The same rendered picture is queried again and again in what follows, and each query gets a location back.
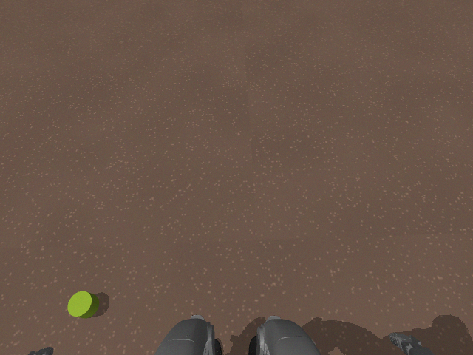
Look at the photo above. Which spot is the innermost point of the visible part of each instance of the tin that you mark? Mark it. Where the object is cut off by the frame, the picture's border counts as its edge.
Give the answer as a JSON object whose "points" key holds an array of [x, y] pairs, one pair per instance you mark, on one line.
{"points": [[83, 304]]}

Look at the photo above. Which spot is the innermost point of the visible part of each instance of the right robot hand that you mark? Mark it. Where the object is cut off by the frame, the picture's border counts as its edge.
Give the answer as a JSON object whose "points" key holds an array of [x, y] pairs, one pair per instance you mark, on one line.
{"points": [[408, 344]]}

